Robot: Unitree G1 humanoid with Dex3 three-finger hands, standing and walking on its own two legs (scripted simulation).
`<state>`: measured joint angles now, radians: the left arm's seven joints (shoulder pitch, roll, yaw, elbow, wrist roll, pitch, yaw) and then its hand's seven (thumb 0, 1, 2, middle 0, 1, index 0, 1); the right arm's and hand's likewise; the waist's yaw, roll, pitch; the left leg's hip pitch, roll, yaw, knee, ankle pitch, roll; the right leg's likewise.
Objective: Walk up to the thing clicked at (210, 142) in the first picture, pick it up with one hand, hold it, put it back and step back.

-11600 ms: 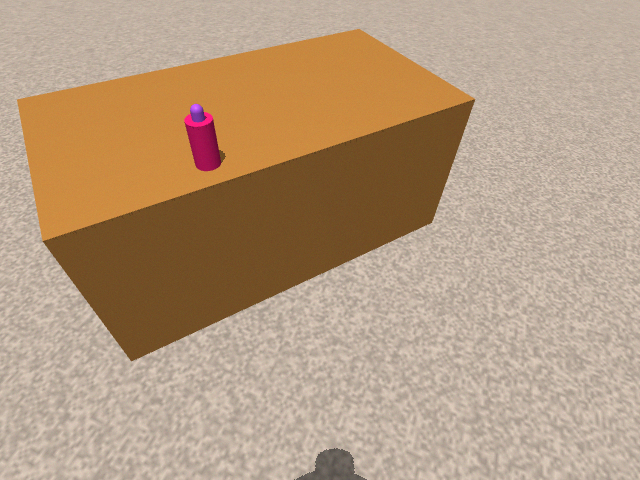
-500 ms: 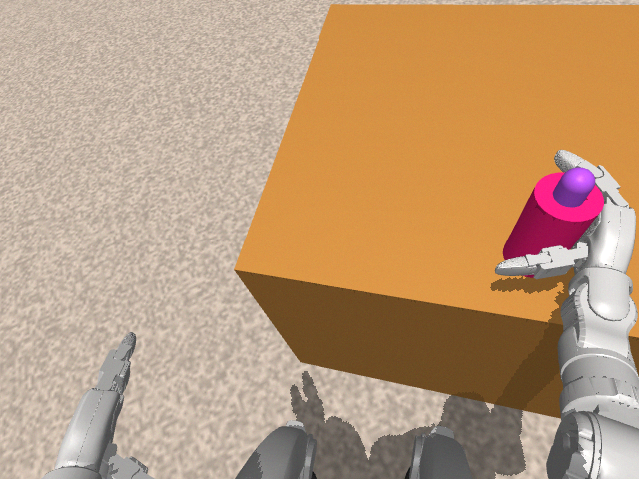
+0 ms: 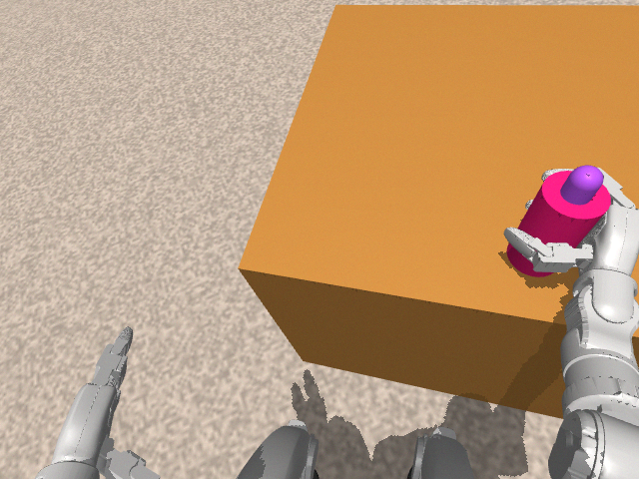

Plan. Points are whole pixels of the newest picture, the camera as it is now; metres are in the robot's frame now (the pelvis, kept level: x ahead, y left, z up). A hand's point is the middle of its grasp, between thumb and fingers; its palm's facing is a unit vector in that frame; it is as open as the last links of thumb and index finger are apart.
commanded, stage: settle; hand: right
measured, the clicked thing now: (558, 219) +0.47 -0.21 +0.02
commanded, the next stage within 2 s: lift in 0.84 s
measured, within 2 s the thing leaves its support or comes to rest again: leaves its support in 0.18 s
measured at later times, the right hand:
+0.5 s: hand (568, 201) +0.47 -0.21 +0.05, palm faces +0.20 +0.98 -0.02, open 9.5 cm
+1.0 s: hand (575, 190) +0.46 -0.21 +0.08, palm faces +0.20 +0.98 -0.01, open 9.5 cm
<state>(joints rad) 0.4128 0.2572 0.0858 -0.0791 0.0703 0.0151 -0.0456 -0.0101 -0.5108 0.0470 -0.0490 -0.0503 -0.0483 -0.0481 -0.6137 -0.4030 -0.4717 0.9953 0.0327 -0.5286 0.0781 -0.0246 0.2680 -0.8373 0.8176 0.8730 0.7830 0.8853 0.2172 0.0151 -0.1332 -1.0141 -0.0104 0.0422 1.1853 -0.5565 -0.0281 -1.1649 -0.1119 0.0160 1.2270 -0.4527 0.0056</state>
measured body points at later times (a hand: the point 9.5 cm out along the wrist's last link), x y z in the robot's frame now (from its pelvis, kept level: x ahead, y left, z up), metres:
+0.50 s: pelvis +0.01 +0.00 +0.02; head +0.12 -0.04 +0.46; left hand +0.17 +0.26 +0.02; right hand +0.45 -0.26 +0.06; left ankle +0.00 +0.14 -0.63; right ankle +0.06 -0.12 -0.63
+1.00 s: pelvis +0.02 +0.00 +0.04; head +0.11 -0.04 +0.48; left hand +0.17 +0.27 +0.02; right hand +0.45 -0.26 +0.08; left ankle +0.00 +0.14 -0.63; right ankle +0.06 -0.12 -0.63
